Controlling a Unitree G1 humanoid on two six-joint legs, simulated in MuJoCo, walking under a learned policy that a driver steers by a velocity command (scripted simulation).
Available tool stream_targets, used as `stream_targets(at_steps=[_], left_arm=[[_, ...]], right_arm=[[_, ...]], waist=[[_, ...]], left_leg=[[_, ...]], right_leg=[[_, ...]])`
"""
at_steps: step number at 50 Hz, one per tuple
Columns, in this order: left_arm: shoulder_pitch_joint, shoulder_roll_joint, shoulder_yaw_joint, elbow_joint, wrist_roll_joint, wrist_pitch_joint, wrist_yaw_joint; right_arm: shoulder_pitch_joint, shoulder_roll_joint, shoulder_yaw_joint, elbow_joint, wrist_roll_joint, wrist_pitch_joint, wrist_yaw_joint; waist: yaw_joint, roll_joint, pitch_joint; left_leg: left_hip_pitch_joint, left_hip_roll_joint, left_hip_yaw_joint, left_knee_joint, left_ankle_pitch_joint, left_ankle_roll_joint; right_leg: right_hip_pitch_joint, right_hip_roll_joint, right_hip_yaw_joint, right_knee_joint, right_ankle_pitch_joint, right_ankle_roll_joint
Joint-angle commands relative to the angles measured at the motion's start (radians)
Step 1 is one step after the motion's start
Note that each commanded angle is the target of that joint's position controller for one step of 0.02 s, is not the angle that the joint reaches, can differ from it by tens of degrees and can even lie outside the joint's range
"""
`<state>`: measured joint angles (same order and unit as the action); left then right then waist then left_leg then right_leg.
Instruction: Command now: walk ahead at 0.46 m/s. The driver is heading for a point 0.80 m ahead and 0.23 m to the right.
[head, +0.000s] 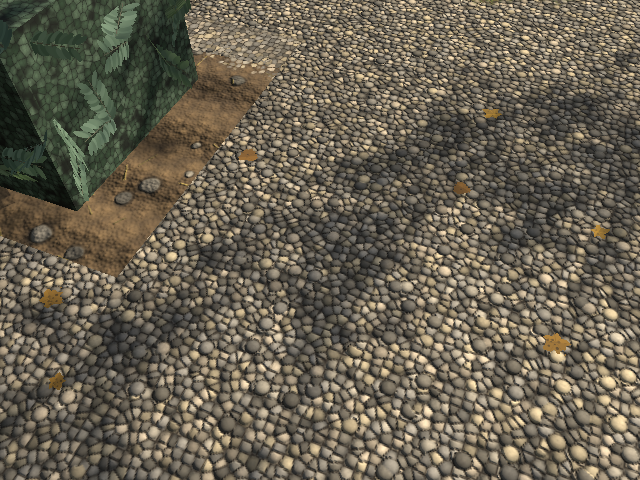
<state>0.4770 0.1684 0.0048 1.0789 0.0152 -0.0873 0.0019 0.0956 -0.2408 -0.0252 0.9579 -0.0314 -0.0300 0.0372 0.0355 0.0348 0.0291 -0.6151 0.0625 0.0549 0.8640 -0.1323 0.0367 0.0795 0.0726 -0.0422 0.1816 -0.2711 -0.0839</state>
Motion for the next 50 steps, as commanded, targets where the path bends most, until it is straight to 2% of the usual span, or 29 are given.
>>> stream_targets(at_steps=[1,3,5,6,7,8,9,10,11,12,13,15,17,20,25,29,32,34,35,36,37,38,39,40,41,43,44,47,50], left_arm=[[0.065,0.14,0.02,-0.008,0.0,-0.009,0.009],[0.063,0.151,0.022,0.002,0.002,-0.011,0.011],[0.027,0.164,0.025,0.001,0.002,-0.013,0.014],[0.008,0.175,0.028,-0.001,0.003,-0.012,0.017],[-0.009,0.182,0.031,-0.005,0.005,-0.007,0.017],[-0.02,0.18,0.03,-0.009,0.0,-0.002,0.015],[0.007,0.13,0.017,-0.036,-0.004,-0.002,0.009],[0.137,0.037,0.008,-0.033,-0.03,0.008,0.002],[0.04,0.149,0.036,-0.036,-0.005,0.016,0.008],[-0.044,0.15,0.041,-0.064,-0.004,0.012,0.002],[-0.074,0.128,0.04,-0.068,-0.004,0.012,-0.002],[-0.056,0.096,0.042,-0.061,0.015,0.036,-0.015],[-0.072,0.075,0.045,-0.074,0.015,0.057,-0.024],[-0.182,0.075,0.049,-0.12,0.012,0.075,-0.034],[-0.37,0.062,0.039,-0.194,0.005,0.067,-0.047],[-0.488,0.053,0.027,-0.248,0.011,0.064,-0.05],[-0.456,0.078,0.037,-0.252,0.016,0.064,-0.047],[-0.337,0.109,0.054,-0.222,0.018,0.064,-0.042],[-0.245,0.135,0.069,-0.196,0.02,0.06,-0.038],[-0.112,0.172,0.091,-0.159,0.029,0.053,-0.03],[-0.054,0.262,0.119,-0.149,0.034,0.051,-0.017],[-0.086,0.332,0.135,-0.174,0.021,0.065,-0.019],[-0.108,0.294,0.127,-0.169,0.0,0.073,-0.014],[-0.162,0.252,0.116,-0.175,-0.005,0.07,-0.008],[-0.206,0.208,0.105,-0.178,-0.002,0.063,-0.006],[-0.236,0.178,0.091,-0.186,-0.013,0.042,0.003],[-0.22,0.182,0.09,-0.183,-0.018,0.03,0.003],[-0.154,0.224,0.098,-0.173,-0.019,0.017,0.001],[-0.081,0.224,0.097,-0.172,-0.016,0.024,-0.001]], right_arm=[[-0.177,-0.018,0.01,-0.108,0.009,-0.013,0.0],[-0.188,-0.028,0.009,-0.124,0.012,-0.014,-0.005],[-0.126,-0.052,-0.002,-0.118,0.012,-0.02,-0.016],[-0.042,-0.072,-0.012,-0.095,0.011,-0.024,-0.023],[0.096,-0.094,-0.026,-0.05,0.013,-0.031,-0.031],[0.25,-0.119,-0.042,-0.003,0.004,-0.04,-0.042],[0.401,-0.205,-0.067,0.019,-0.022,-0.045,-0.054],[0.37,-0.247,-0.075,0.005,-0.029,-0.038,-0.044],[0.274,-0.189,-0.07,-0.007,0.014,-0.033,-0.034],[0.168,-0.122,-0.052,-0.028,0.021,-0.039,-0.032],[0.13,-0.074,-0.04,-0.027,0.017,-0.051,-0.029],[0.141,-0.023,-0.024,-0.003,0.015,-0.069,-0.04],[0.193,-0.034,-0.025,0.016,0.019,-0.087,-0.043],[0.242,-0.06,-0.03,0.026,0.018,-0.094,-0.048],[0.31,-0.05,-0.021,0.041,0.018,-0.092,-0.056],[0.387,-0.066,-0.022,0.066,0.016,-0.081,-0.072],[0.388,-0.093,-0.028,0.069,0.012,-0.067,-0.086],[0.359,-0.124,-0.039,0.057,0.005,-0.053,-0.093],[0.346,-0.136,-0.044,0.045,0.003,-0.045,-0.088],[0.318,-0.144,-0.049,0.028,0.007,-0.041,-0.078],[0.32,-0.083,-0.038,-0.009,0.005,-0.046,-0.068],[0.298,-0.043,-0.035,-0.094,0.026,-0.055,-0.046],[0.175,-0.101,-0.042,-0.114,0.012,-0.069,-0.041],[0.153,-0.099,-0.04,-0.131,0.025,-0.085,-0.036],[0.176,-0.096,-0.042,-0.114,0.025,-0.087,-0.04],[0.208,-0.074,-0.038,-0.111,-0.01,-0.05,-0.039],[0.205,-0.068,-0.038,-0.119,-0.017,-0.033,-0.035],[0.119,-0.059,-0.034,-0.164,-0.018,-0.007,-0.026],[-0.017,-0.068,-0.031,-0.219,-0.013,-0.003,-0.022]], waist=[[0.017,-0.125,0.116],[0.008,-0.131,0.115],[-0.036,-0.131,0.078],[-0.074,-0.136,0.03],[-0.129,-0.131,-0.043],[-0.193,-0.106,-0.115],[-0.218,0.011,-0.234],[-0.122,0.183,-0.306],[-0.115,0.013,-0.197],[-0.081,-0.003,-0.06],[-0.057,-0.029,0.007],[-0.009,0.0,0.029],[0.003,0.0,0.027],[-0.004,0.007,0.056],[-0.04,0.011,0.085],[-0.077,0.019,0.089],[-0.045,0.051,0.048],[0.016,0.084,-0.018],[0.052,0.086,-0.07],[0.124,0.042,-0.129],[0.122,-0.098,-0.199],[0.064,-0.262,-0.251],[0.077,-0.062,-0.134],[0.041,-0.033,-0.049],[-0.014,0.041,0.006],[-0.063,0.024,0.0],[-0.07,0.008,-0.008],[-0.054,-0.037,0.0],[-0.003,-0.073,0.014]], left_leg=[[-0.018,-0.042,0.064,-0.171,0.066,0.002],[0.043,-0.057,0.072,-0.244,0.076,0.03],[0.144,-0.088,0.072,-0.281,0.048,0.071],[0.229,-0.112,0.07,-0.288,0.015,0.09],[0.357,-0.134,0.066,-0.319,-0.001,0.111],[0.57,-0.101,0.028,-0.383,0.023,0.134],[0.799,0.144,-0.244,-0.405,-0.146,0.175],[0.953,0.388,-0.737,-0.549,-0.225,0.307],[0.815,0.337,-0.705,-0.617,-0.363,0.276],[0.652,0.303,-0.539,-0.663,-0.355,0.241],[0.54,0.257,-0.423,-0.702,-0.236,0.208],[0.432,0.192,-0.247,-0.728,-0.071,0.151],[0.426,0.182,-0.161,-0.74,0.032,0.14],[0.456,0.16,-0.051,-0.76,0.102,0.111],[0.518,0.12,0.087,-0.739,0.313,0.065],[0.65,0.153,0.142,-0.694,0.486,0.06],[0.746,0.182,0.188,-0.559,0.84,0.051],[0.763,0.2,0.205,-0.364,1.021,0.057],[0.735,0.208,0.2,-0.207,0.978,0.067],[0.619,0.192,0.211,0.034,0.79,0.052],[0.364,0.117,0.201,0.346,0.14,0.029],[-0.054,-0.12,0.051,0.651,-0.435,-0.018],[-0.176,-0.032,-0.093,0.619,-0.32,-0.003],[-0.157,0.003,-0.092,0.532,-0.218,-0.001],[-0.093,0.033,-0.088,0.442,-0.177,-0.008],[0.028,0.058,-0.09,0.34,-0.165,-0.044],[0.044,0.056,-0.081,0.31,-0.168,-0.059],[0.003,0.053,-0.047,0.196,-0.091,-0.09],[-0.065,0.04,-0.038,0.058,0.014,-0.098]], right_leg=[[-0.076,-0.236,0.093,-0.049,0.577,-0.086],[-0.053,-0.259,0.089,-0.041,0.658,-0.085],[-0.012,-0.276,0.07,0.043,0.879,-0.073],[0.011,-0.278,0.06,0.14,1.005,-0.063],[0.018,-0.27,0.051,0.297,1.056,-0.052],[-0.088,-0.24,0.041,0.504,0.926,-0.039],[-0.285,-0.175,0.011,0.81,0.518,-0.033],[-0.613,0.01,0.025,1.153,-0.279,-0.009],[-0.672,-0.06,0.118,1.188,-0.181,-0.03],[-0.674,-0.103,0.113,1.136,-0.074,-0.035],[-0.64,-0.136,0.108,1.089,-0.023,-0.034],[-0.557,-0.165,0.107,1.026,0.007,-0.016],[-0.567,-0.17,0.094,1.001,0.027,-0.004],[-0.688,-0.186,0.07,0.946,0.129,0.01],[-0.736,-0.16,-0.005,0.685,0.288,0.025],[-0.715,-0.122,-0.093,0.501,0.286,0.001],[-0.627,-0.056,-0.138,0.457,0.166,-0.052],[-0.5,0.0,-0.15,0.448,0.054,-0.104],[-0.394,0.022,-0.134,0.408,0.017,-0.132],[-0.201,0.015,-0.079,0.298,0.038,-0.17],[0.015,-0.221,0.221,0.284,-0.002,-0.233],[0.23,-0.424,0.796,0.131,-0.01,-0.414],[0.156,-0.399,0.68,0.074,-0.011,-0.363],[0.032,-0.376,0.567,0.051,0.064,-0.319],[-0.077,-0.326,0.472,0.039,0.213,-0.271],[-0.19,-0.241,0.337,0.036,0.393,-0.229],[-0.206,-0.22,0.312,0.039,0.458,-0.225],[-0.228,-0.174,0.271,0.038,0.541,-0.199],[-0.183,-0.157,0.288,0.042,0.543,-0.161]])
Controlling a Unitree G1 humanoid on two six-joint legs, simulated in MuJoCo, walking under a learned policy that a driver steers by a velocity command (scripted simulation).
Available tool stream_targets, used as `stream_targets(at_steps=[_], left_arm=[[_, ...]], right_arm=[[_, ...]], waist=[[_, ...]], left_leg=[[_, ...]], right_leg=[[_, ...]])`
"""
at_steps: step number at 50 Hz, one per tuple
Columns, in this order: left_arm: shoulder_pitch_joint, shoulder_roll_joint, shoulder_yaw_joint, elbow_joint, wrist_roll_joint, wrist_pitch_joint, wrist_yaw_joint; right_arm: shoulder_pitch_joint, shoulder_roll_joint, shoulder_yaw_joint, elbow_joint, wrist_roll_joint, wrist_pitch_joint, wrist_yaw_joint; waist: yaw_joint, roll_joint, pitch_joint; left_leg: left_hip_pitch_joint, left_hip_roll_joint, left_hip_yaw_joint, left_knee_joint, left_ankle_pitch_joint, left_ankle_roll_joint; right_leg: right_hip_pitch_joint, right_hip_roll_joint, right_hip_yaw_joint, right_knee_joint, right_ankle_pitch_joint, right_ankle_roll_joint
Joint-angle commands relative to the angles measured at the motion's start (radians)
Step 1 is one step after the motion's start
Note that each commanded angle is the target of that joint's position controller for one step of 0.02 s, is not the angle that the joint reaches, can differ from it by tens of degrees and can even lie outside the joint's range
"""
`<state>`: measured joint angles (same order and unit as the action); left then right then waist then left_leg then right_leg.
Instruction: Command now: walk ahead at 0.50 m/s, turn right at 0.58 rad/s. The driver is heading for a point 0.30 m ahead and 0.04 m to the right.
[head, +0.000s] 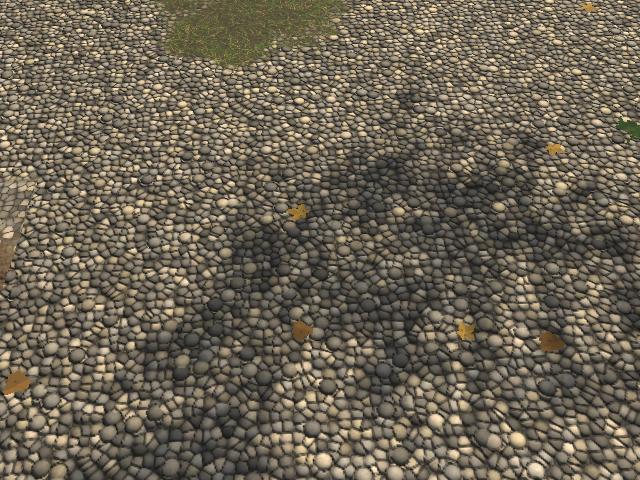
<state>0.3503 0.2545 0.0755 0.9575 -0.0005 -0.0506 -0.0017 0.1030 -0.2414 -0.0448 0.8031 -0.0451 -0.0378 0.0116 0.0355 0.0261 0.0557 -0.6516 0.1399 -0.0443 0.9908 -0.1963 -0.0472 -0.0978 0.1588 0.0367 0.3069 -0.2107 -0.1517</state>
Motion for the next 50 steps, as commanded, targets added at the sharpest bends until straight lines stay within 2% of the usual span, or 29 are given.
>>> stream_targets(at_steps=[1,5,7,9,10,11,12,13,14,15,16,17,18,19,21,23,26,29,31,32,33,34,35,36,38,42,50], left_arm=[[0.067,0.138,0.026,-0.051,0.001,-0.011,0.003],[0.13,0.148,0.026,-0.055,0.009,-0.004,0.01],[0.135,0.154,0.027,-0.057,0.015,-0.002,0.017],[0.105,0.154,0.025,-0.062,0.017,-0.004,0.025],[0.086,0.163,0.025,-0.068,0.018,-0.009,0.026],[0.059,0.175,0.027,-0.071,0.011,-0.017,0.023],[0.04,0.158,0.022,-0.088,-0.003,-0.027,0.019],[0.13,0.059,0.003,-0.119,-0.023,-0.028,0.022],[0.244,0.098,0.011,-0.105,-0.035,-0.016,0.034],[0.216,0.134,0.016,-0.069,0.0,0.001,0.038],[0.134,0.124,0.013,-0.077,0.014,0.008,0.029],[0.09,0.102,0.008,-0.085,0.018,0.017,0.021],[0.072,0.087,0.004,-0.088,0.026,0.032,0.01],[0.089,0.073,0.001,-0.08,0.033,0.049,0.004],[0.101,0.056,-0.005,-0.073,0.026,0.066,0.001],[0.073,0.044,-0.014,-0.073,0.026,0.076,0.003],[-0.009,0.034,-0.032,-0.075,0.028,0.09,0.006],[-0.058,0.044,-0.04,-0.072,0.027,0.092,0.011],[-0.058,0.037,-0.047,-0.058,0.032,0.077,0.019],[-0.06,0.055,-0.049,-0.059,0.039,0.065,0.026],[-0.053,0.101,-0.047,-0.063,0.05,0.05,0.034],[-0.118,0.115,-0.046,-0.044,0.018,0.047,0.033],[-0.162,0.057,-0.06,-0.049,0.012,0.039,0.027],[-0.158,0.046,-0.063,-0.035,0.01,0.032,0.026],[-0.125,0.055,-0.06,-0.008,0.006,0.029,0.031],[-0.079,0.04,-0.058,0.035,0.006,0.03,0.033],[-0.061,0.027,-0.061,0.093,0.006,0.031,0.039]], right_arm=[[-0.061,-0.067,-0.009,-0.079,0.003,0.004,0.005],[-0.189,-0.071,0.005,-0.133,0.011,-0.005,0.012],[-0.215,-0.077,0.009,-0.153,0.015,-0.015,0.011],[-0.133,-0.09,0.008,-0.136,0.015,-0.03,0.004],[-0.037,-0.115,-0.002,-0.104,0.013,-0.038,-0.005],[0.089,-0.137,-0.012,-0.066,0.013,-0.05,-0.014],[0.219,-0.17,-0.02,-0.039,0.0,-0.068,-0.024],[0.307,-0.258,-0.034,-0.043,-0.017,-0.072,-0.027],[0.299,-0.255,-0.043,-0.043,0.015,-0.05,-0.016],[0.208,-0.173,-0.027,-0.067,0.035,-0.039,-0.012],[0.129,-0.09,-0.003,-0.073,0.039,-0.038,-0.012],[0.103,-0.052,0.012,-0.064,0.033,-0.038,-0.014],[0.1,-0.049,0.017,-0.05,0.036,-0.038,-0.019],[0.108,-0.065,0.015,-0.034,0.034,-0.039,-0.018],[0.109,-0.082,0.015,-0.017,0.025,-0.048,-0.014],[0.088,-0.088,0.018,-0.009,0.019,-0.047,-0.013],[0.108,-0.102,0.015,0.011,0.019,-0.028,-0.013],[0.134,-0.123,0.008,0.026,0.023,0.004,-0.014],[0.131,-0.109,0.013,0.03,0.028,0.02,-0.02],[0.153,-0.093,0.017,0.037,0.026,0.022,-0.021],[0.179,-0.06,0.024,0.03,0.027,0.02,-0.017],[0.242,-0.018,0.031,0.056,0.046,0.027,-0.016],[0.229,-0.049,0.026,0.082,0.041,0.032,-0.019],[0.225,-0.057,0.021,0.093,0.036,0.031,-0.019],[0.23,-0.081,0.013,0.115,0.032,0.029,-0.018],[0.225,-0.049,0.022,0.157,0.034,0.022,-0.024],[0.233,-0.034,0.026,0.222,0.033,0.026,-0.036]], waist=[[0.013,-0.074,-0.014],[0.062,-0.094,-0.011],[0.063,-0.098,0.0],[0.022,-0.112,-0.02],[-0.013,-0.124,-0.061],[-0.077,-0.113,-0.113],[-0.137,-0.078,-0.19],[-0.108,0.148,-0.354],[-0.065,0.24,-0.506],[-0.038,0.07,-0.394],[-0.033,0.017,-0.257],[-0.024,0.012,-0.18],[-0.013,0.043,-0.14],[-0.001,0.068,-0.13],[0.022,0.075,-0.152],[0.033,0.087,-0.153],[0.001,0.127,-0.143],[-0.022,0.117,-0.107],[-0.006,0.07,-0.059],[-0.007,0.022,-0.04],[-0.032,-0.077,-0.048],[-0.096,-0.211,-0.022],[-0.093,-0.156,0.004],[-0.089,-0.142,0.001],[-0.077,-0.116,0.009],[-0.053,-0.039,0.0],[-0.048,-0.019,-0.013]], left_leg=[[-0.041,-0.046,0.061,-0.113,0.108,-0.013],[-0.061,-0.087,0.056,-0.27,0.165,0.004],[-0.032,-0.111,0.059,-0.351,0.165,0.024],[0.141,-0.148,0.064,-0.452,0.16,0.062],[0.273,-0.18,0.069,-0.472,0.151,0.084],[0.412,-0.185,0.075,-0.539,0.226,0.105],[0.632,-0.082,0.005,-0.559,0.411,0.134],[0.908,0.248,-0.276,-0.433,1.001,0.233],[0.973,0.36,-0.545,-0.489,1.137,0.369],[0.825,0.303,-0.458,-0.533,0.969,0.353],[0.697,0.231,-0.321,-0.567,0.859,0.319],[0.609,0.176,-0.236,-0.609,0.807,0.285],[0.533,0.134,-0.17,-0.65,0.76,0.266],[0.465,0.109,-0.124,-0.669,0.763,0.254],[0.406,0.092,-0.07,-0.682,0.785,0.263],[0.369,0.08,-0.034,-0.697,0.7,0.263],[0.339,0.058,-0.032,-0.728,0.389,0.247],[0.306,0.058,-0.091,-0.749,-0.006,0.238],[0.23,0.044,-0.108,-0.732,-0.166,0.191],[0.202,0.031,-0.111,-0.715,-0.193,0.146],[0.2,-0.023,-0.061,-0.617,-0.171,0.103],[0.376,-0.114,0.035,-0.619,-0.109,0.078],[0.486,-0.099,0.019,-0.621,-0.027,0.07],[0.525,-0.088,0.008,-0.631,0.015,0.069],[0.509,-0.065,-0.012,-0.639,0.033,0.076],[0.449,-0.057,-0.021,-0.671,0.032,0.077],[0.478,-0.049,-0.026,-0.67,0.066,0.082]], right_leg=[[0.019,-0.241,0.216,-0.076,0.484,-0.084],[0.12,-0.254,0.26,-0.039,0.498,-0.079],[0.154,-0.266,0.267,0.0,0.576,-0.069],[0.128,-0.252,0.24,0.074,0.74,-0.012],[0.114,-0.242,0.24,0.15,0.856,0.018],[0.105,-0.215,0.222,0.285,0.89,0.043],[-0.014,-0.165,0.207,0.478,0.695,0.064],[-0.219,-0.039,0.106,0.825,-0.082,0.097],[-0.338,0.033,0.093,1.023,-0.414,0.106],[-0.357,-0.033,0.131,1.061,-0.318,0.11],[-0.38,-0.065,0.113,1.008,-0.272,0.122],[-0.384,-0.094,0.106,0.948,-0.255,0.131],[-0.353,-0.115,0.099,0.884,-0.235,0.14],[-0.29,-0.106,0.078,0.858,-0.211,0.146],[-0.225,-0.095,0.062,0.793,-0.185,0.153],[-0.198,-0.109,0.04,0.666,-0.17,0.156],[-0.14,-0.139,-0.007,0.476,-0.131,0.154],[-0.096,-0.139,-0.036,0.337,-0.112,0.146],[-0.003,-0.145,-0.031,0.151,-0.039,0.123],[0.028,-0.199,0.046,0.06,0.001,0.108],[0.033,-0.341,0.214,-0.031,0.005,0.08],[-0.202,-0.388,0.264,-0.08,-0.086,0.032],[-0.278,-0.34,0.227,-0.099,-0.163,0.056],[-0.281,-0.297,0.187,-0.092,-0.183,0.085],[-0.235,-0.252,0.141,-0.076,-0.128,0.105],[-0.13,-0.246,0.115,-0.027,-0.011,0.091],[-0.104,-0.239,0.093,-0.01,0.052,0.089]])
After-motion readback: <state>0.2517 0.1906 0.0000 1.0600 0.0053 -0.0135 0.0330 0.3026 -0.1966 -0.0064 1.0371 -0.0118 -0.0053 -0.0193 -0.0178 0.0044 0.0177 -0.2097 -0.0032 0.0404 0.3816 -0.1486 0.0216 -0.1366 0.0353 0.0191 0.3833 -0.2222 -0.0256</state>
